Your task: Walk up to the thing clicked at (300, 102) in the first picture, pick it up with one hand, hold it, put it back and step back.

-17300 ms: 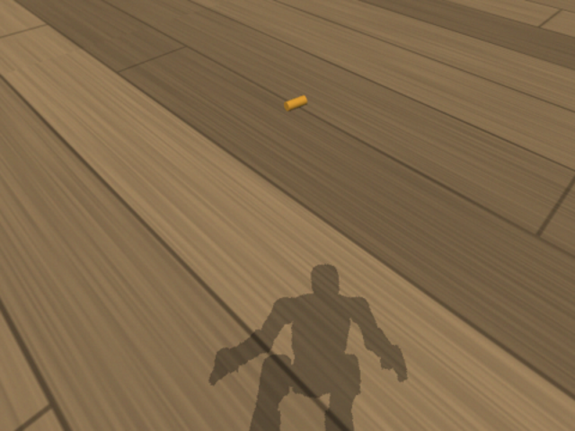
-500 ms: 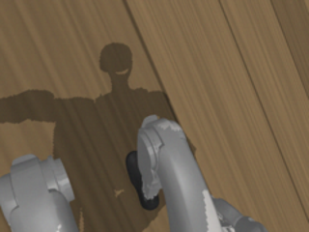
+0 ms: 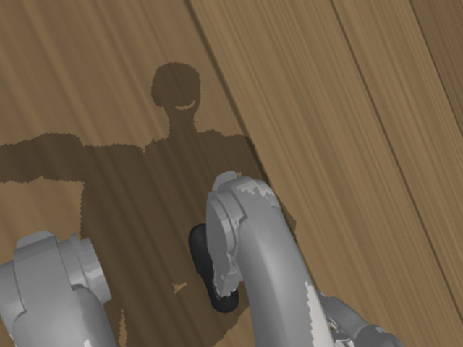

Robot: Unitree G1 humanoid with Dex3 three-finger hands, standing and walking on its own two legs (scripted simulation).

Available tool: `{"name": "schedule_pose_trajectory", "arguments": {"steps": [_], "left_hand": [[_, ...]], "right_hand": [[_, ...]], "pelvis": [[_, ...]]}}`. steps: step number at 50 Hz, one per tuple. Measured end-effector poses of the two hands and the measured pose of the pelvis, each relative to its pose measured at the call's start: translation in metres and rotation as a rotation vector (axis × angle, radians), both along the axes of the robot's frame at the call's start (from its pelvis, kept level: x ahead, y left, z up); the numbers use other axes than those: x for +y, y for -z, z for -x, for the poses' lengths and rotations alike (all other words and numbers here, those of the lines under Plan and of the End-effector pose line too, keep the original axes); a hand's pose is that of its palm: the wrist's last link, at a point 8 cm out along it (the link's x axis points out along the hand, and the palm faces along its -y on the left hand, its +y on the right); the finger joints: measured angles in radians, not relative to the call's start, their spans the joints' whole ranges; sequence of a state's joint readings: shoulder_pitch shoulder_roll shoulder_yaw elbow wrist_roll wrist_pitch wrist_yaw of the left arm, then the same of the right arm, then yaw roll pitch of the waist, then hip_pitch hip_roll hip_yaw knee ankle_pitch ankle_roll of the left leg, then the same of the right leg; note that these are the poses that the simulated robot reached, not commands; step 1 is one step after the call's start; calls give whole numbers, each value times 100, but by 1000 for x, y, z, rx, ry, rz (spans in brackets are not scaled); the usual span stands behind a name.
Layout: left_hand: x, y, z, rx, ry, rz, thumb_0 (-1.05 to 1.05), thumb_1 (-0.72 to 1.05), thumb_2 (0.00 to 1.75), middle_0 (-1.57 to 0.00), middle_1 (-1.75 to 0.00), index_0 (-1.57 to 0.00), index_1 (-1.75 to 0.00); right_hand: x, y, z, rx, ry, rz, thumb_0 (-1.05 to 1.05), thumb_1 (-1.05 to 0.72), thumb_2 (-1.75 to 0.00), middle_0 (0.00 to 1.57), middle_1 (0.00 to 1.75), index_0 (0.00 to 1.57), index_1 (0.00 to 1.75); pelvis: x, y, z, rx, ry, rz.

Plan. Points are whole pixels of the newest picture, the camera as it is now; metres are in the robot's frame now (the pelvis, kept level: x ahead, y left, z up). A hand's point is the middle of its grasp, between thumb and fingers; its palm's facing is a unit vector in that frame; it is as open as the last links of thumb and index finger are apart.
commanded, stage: close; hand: left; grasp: from above
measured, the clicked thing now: out of the picture +0.45 +0.34 -0.27
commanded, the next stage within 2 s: settle in 0.24 s
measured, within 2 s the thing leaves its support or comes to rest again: leaves its support in 0.68 s
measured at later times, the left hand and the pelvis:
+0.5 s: hand out of the picture +0.43 +0.33 -0.23, palm faces -0.45 -0.11 -0.89, open 8.5 cm; pelvis +0.00 +0.00 +0.00, yaw +0 degrees
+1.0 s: hand out of the picture +0.43 +0.35 -0.16, palm faces -0.44 -0.06 -0.89, open 8.3 cm; pelvis +0.00 +0.00 +0.02, yaw +3 degrees
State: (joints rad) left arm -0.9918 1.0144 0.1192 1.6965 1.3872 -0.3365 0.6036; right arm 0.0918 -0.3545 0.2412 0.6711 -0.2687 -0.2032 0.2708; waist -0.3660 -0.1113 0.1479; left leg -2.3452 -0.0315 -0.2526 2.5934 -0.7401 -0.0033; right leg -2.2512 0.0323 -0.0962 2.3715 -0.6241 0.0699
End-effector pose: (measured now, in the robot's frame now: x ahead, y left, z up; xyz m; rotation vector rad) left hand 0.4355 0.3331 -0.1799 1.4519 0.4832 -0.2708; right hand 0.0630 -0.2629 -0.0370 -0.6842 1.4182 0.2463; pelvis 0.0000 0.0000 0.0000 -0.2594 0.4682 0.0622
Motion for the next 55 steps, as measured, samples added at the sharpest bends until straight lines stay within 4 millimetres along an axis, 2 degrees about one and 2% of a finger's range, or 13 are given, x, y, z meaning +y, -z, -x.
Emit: {"name": "schedule_pose_trajectory", "arguments": {"steps": [19, 34, 42, 55], "left_hand": [[1, -2, -1, -13, 9, 0, 1, 27, 30, -72, -45, -79, -38], [7, -9, 3, -2, 5, -7, 1, 23, 22, -86, -33, -91, -28], [13, -40, 1, -64, -2, -22, 1, 22, 21, -90, -26, -95, -23], [11, -97, 4, 11, 17, -49, 1, 24, 16, -97, -12, -99, -12]], "right_hand": [[0, -1, -2, -10, -7, 14, 0, -90, -90, 21, 30, 21, 30], [-2, 1, -5, -11, 13, 6, 0, -91, -90, 21, 30, 21, 30], [-4, 4, -15, -40, 77, -12, 0, -91, -90, 21, 30, 21, 30], [-2, 5, -33, -97, 159, -58, 0, -90, -90, 21, 30, 21, 30]], "pelvis": [[0, 0, 1, -3, 0, -1], [-1, -1, -1, 14, -6, -4], [-1, -8, -4, 55, -17, -12], [-3, -32, 0, 110, -49, -40]]}}
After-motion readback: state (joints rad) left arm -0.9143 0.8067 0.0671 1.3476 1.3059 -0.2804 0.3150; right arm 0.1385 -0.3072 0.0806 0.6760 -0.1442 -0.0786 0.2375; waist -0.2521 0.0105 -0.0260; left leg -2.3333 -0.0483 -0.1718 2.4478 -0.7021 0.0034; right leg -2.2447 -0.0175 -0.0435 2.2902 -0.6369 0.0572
